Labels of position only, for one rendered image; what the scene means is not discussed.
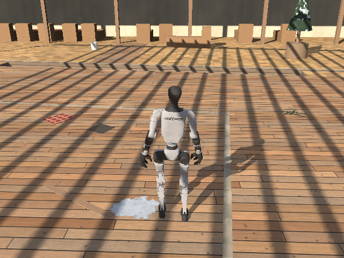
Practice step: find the robot left hand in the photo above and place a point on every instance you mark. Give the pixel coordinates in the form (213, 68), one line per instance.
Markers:
(143, 161)

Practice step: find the left robot forearm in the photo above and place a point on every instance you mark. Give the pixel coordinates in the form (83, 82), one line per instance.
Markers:
(147, 144)

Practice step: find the left robot foot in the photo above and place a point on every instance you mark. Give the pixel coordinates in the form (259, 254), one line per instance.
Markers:
(162, 213)

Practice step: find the right robot forearm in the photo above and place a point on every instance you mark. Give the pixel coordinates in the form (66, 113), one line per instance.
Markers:
(196, 144)

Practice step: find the robot right hand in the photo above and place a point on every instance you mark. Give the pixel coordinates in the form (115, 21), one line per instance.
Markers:
(197, 156)

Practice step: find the left robot upper arm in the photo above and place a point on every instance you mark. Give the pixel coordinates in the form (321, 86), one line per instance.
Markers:
(153, 122)

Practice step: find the right robot upper arm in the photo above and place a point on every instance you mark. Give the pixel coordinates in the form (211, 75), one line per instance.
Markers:
(192, 123)

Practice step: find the humanoid robot head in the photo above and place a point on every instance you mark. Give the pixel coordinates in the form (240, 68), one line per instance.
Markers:
(174, 93)

